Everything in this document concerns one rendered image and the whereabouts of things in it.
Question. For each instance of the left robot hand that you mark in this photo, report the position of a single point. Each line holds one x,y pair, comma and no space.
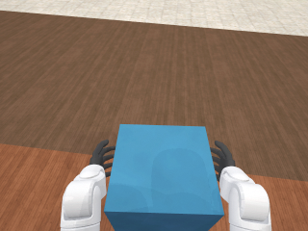
98,157

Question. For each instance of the right robot forearm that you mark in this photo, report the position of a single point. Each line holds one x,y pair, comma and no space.
248,203

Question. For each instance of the carton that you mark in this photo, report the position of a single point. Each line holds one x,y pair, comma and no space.
163,179

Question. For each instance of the left robot forearm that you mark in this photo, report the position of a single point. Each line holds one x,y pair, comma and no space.
81,204

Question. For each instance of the right robot hand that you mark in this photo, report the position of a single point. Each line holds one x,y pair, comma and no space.
225,158

